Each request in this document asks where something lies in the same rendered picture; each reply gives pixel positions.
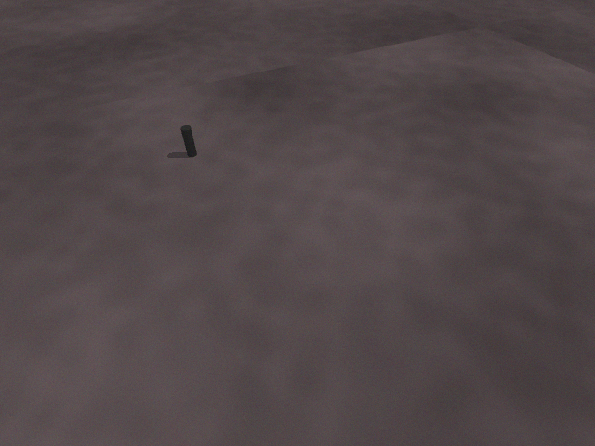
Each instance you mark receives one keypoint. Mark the can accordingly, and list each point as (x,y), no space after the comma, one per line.
(188,140)

